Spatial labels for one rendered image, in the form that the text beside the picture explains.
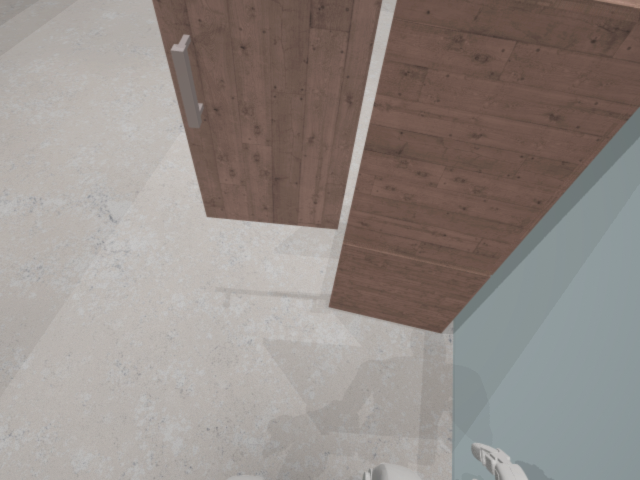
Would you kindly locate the handle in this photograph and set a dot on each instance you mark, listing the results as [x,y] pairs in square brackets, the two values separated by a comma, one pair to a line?
[180,57]

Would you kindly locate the robot right hand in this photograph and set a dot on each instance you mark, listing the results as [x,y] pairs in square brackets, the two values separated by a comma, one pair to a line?
[497,463]

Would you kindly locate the cupboard door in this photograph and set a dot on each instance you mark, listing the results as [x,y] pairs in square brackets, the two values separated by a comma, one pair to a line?
[282,84]

